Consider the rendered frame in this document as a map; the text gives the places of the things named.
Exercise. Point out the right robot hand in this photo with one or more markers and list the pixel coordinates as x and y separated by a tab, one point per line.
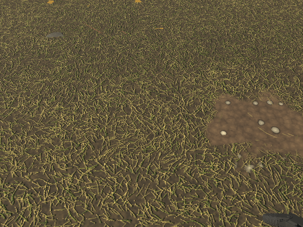
282	220

